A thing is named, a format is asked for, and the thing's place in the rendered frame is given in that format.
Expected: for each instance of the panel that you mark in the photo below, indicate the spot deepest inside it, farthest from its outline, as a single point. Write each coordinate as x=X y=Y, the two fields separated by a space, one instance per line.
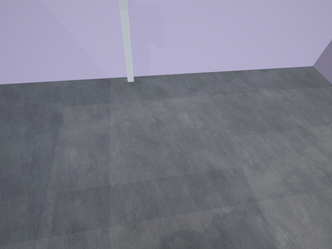
x=123 y=7

